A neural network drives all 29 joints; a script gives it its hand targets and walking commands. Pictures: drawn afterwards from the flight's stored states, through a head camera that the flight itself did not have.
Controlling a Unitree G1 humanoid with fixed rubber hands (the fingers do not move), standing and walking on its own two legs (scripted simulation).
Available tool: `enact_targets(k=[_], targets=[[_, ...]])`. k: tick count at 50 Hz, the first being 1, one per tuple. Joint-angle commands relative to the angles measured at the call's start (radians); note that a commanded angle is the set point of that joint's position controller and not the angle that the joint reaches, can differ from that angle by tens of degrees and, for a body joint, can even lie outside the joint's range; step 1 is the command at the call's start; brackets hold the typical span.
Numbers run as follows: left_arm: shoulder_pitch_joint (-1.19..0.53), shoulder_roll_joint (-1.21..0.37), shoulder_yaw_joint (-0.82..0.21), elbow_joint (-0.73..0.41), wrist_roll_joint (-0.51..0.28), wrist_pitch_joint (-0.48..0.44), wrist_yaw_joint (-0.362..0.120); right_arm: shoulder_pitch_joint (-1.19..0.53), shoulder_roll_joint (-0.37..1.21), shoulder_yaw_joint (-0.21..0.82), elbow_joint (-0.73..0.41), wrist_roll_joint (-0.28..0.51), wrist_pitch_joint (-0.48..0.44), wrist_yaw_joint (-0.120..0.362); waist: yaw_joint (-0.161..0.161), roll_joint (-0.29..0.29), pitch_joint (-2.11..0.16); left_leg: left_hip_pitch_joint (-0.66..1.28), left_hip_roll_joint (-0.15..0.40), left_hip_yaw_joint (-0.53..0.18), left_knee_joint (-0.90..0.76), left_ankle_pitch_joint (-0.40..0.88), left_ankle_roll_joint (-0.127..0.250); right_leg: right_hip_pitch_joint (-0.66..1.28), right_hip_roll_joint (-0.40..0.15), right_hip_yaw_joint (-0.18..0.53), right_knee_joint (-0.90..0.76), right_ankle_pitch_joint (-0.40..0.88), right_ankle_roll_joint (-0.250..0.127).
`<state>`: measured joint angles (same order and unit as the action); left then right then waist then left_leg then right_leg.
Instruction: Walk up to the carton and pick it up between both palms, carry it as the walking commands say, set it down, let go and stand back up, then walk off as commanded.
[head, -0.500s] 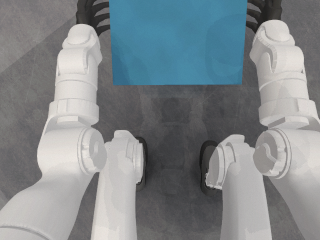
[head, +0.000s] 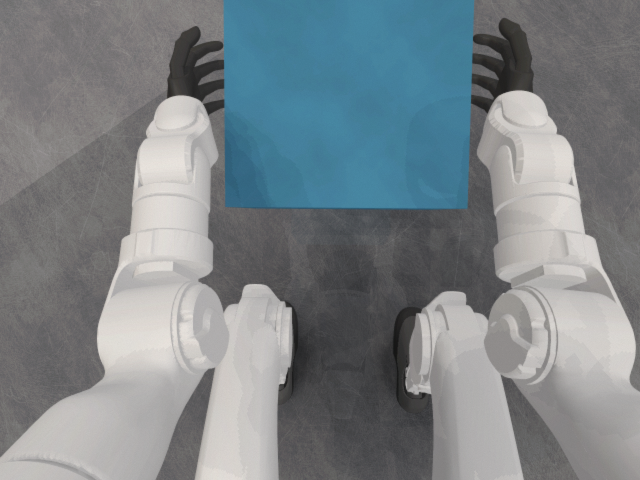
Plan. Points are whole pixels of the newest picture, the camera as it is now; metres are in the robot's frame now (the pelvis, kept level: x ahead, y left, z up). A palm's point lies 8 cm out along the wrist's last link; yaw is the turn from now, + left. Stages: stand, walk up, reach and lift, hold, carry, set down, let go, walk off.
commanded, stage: reach and lift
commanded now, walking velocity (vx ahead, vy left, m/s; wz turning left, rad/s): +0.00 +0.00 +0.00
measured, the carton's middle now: (344, 117) +0.53 +0.03 -0.16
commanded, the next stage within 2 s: none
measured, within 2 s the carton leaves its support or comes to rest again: neither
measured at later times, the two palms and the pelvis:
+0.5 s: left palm (159, 89) +0.49 +0.19 +0.00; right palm (554, 80) +0.51 -0.15 +0.01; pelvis +0.01 +0.00 +0.06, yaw +0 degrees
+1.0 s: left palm (113, 69) +0.47 +0.19 +0.08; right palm (624, 54) +0.49 -0.16 +0.08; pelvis +0.03 +0.00 +0.12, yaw +1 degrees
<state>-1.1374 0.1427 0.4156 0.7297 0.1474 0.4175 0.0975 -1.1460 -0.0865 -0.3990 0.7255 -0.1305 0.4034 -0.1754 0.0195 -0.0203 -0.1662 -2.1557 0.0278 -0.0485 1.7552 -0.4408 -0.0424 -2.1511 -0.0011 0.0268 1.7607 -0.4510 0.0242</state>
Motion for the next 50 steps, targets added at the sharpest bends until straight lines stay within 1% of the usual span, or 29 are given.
enact_targets(k=[1, 9, 15, 25, 33, 50], targets=[[-0.697, -0.930, -0.447, -0.102, -0.186, -0.038, -0.422, -0.694, 0.943, 0.455, -0.074, 0.177, -0.029, 0.468, 0.023, 0.017, -1.194, 0.712, -0.152, 0.150, -0.161, 0.205, 0.033, 0.614, 0.148, -0.135, -0.180, 0.174, -0.022], [-0.653, -0.959, -0.434, -0.092, -0.167, -0.029, -0.420, -0.635, 0.955, 0.420, -0.040, 0.153, -0.022, 0.489, 0.015, 0.027, -1.145, 0.761, -0.155, 0.144, -0.226, 0.178, 0.030, 0.627, 0.147, -0.137, -0.241, 0.142, -0.021], [-0.616, -0.976, -0.433, -0.097, -0.160, -0.025, -0.424, -0.594, 0.966, 0.414, -0.044, 0.142, -0.017, 0.498, 0.009, 0.030, -1.123, 0.790, -0.159, 0.140, -0.269, 0.177, 0.028, 0.666, 0.148, -0.136, -0.284, 0.139, -0.019], [-0.528, -1.010, -0.451, -0.130, -0.152, -0.017, -0.436, -0.510, 0.997, 0.441, -0.084, 0.135, -0.009, 0.508, 0.008, 0.021, -1.143, 0.846, -0.167, 0.135, -0.334, 0.226, 0.027, 0.779, 0.155, -0.124, -0.349, 0.196, -0.014], [-0.451, -1.041, -0.459, -0.139, -0.132, -0.017, -0.446, -0.433, 1.026, 0.455, -0.087, 0.119, -0.011, 0.516, 0.004, 0.014, -1.125, 0.881, -0.171, 0.130, -0.393, 0.258, 0.030, 0.855, 0.156, -0.111, -0.411, 0.239, -0.012], [-0.329, -1.097, -0.466, -0.147, -0.095, -0.011, -0.470, -0.310, 1.069, 0.461, -0.087, 0.089, -0.008, 0.540, 0.001, 0.015, -1.022, 1.005, -0.172, 0.118, -0.545, 0.256, 0.037, 0.990, 0.156, -0.093, -0.564, 0.239, -0.016]])
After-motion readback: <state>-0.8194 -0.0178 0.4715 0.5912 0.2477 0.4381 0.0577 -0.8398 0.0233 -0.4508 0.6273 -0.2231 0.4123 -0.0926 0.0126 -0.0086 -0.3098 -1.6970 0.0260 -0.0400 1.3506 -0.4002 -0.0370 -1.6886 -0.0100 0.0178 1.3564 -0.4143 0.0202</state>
